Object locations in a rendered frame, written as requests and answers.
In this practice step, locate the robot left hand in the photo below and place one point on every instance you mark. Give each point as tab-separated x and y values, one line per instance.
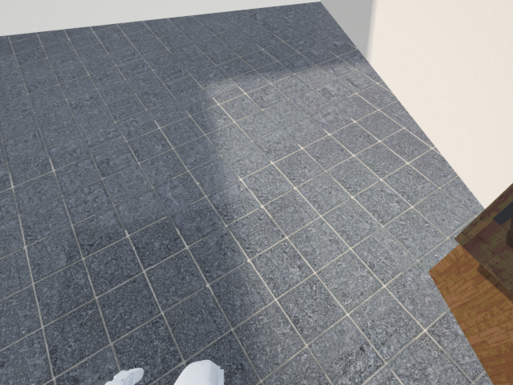
127	377

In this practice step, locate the handle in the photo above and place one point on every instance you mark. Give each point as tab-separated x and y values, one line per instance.
505	214

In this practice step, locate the cupboard door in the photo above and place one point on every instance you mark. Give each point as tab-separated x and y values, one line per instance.
490	243

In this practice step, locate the left robot thigh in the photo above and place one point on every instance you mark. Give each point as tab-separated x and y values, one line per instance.
201	373

